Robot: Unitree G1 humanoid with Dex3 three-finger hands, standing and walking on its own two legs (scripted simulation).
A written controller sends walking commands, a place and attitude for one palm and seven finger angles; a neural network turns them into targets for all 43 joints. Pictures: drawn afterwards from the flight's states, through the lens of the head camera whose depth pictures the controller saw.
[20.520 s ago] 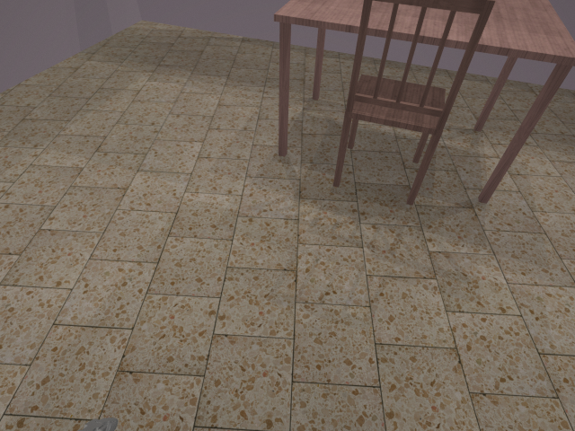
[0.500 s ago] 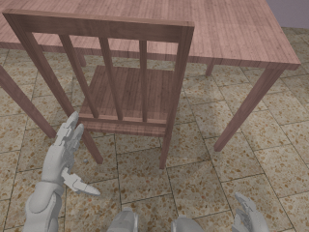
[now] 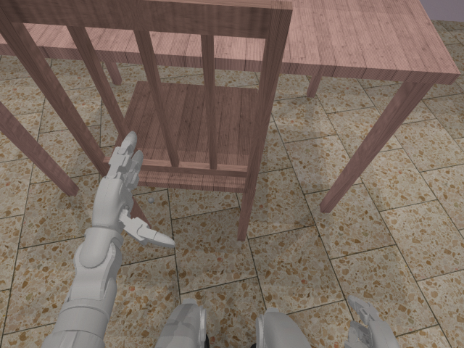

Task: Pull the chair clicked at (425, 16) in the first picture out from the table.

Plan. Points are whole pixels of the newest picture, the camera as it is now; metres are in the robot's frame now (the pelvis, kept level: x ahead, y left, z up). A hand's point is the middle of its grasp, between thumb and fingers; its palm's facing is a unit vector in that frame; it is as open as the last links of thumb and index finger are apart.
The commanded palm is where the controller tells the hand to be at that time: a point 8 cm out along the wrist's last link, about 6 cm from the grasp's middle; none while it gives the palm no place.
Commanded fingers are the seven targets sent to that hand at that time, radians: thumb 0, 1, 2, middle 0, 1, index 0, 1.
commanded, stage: aim the fingers beside a spindle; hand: left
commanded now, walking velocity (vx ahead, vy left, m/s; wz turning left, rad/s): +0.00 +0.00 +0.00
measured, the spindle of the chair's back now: (162, 114) +0.54 +0.14 +0.04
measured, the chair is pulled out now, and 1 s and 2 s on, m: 0.00 0.00 0.00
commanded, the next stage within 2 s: none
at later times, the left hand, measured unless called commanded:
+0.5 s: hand (168, 180) +0.40 +0.12 +0.01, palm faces -0.05 -1.00 -0.05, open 16.9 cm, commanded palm +0.38 +0.18 +0.02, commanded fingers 0.00 -0.50 0.30 -0.06 -0.08 -0.06 -0.08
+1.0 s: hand (167, 181) +0.40 +0.12 +0.01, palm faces -0.05 -1.00 -0.06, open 16.9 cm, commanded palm +0.37 +0.18 +0.01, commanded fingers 0.00 -0.50 0.30 -0.06 -0.08 -0.06 -0.08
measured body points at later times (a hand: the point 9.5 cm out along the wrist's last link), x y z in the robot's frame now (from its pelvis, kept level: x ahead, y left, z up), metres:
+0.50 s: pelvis +0.00 -0.01 -0.01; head +0.12 +0.00 +0.42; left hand +0.40 +0.18 +0.02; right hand +0.11 -0.27 -0.13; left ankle +0.05 +0.10 -0.63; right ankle +0.01 -0.10 -0.63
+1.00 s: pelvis +0.00 +0.00 -0.01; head +0.11 +0.00 +0.42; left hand +0.40 +0.18 +0.02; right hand +0.11 -0.26 -0.13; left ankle +0.05 +0.10 -0.63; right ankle +0.01 -0.10 -0.63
